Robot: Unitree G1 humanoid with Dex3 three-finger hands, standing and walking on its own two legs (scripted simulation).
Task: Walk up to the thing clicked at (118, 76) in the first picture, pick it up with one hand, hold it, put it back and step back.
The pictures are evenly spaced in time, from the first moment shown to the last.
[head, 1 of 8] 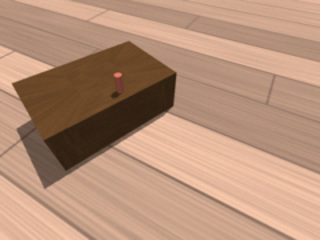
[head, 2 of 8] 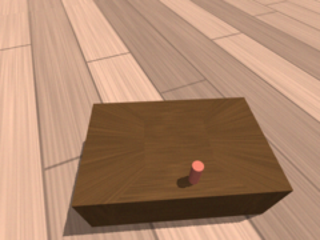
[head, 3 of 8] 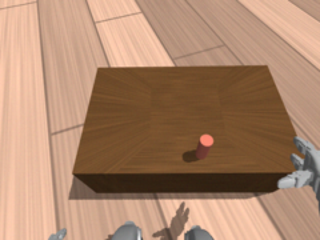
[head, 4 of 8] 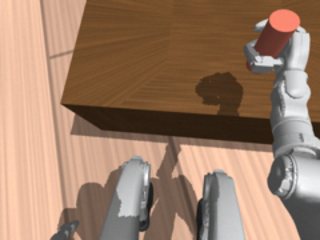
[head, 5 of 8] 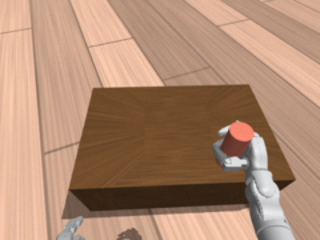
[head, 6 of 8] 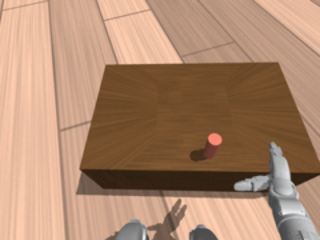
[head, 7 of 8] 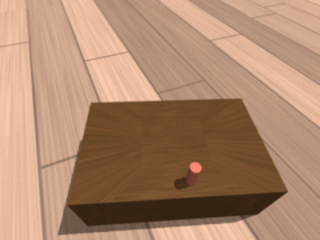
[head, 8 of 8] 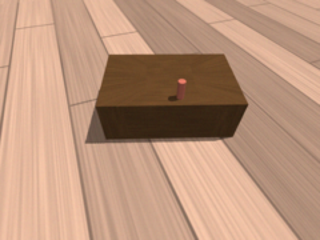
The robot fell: no
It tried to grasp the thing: yes
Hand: right
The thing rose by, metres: 0.38
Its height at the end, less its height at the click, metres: +0.00
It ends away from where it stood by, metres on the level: 0.01
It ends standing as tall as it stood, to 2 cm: yes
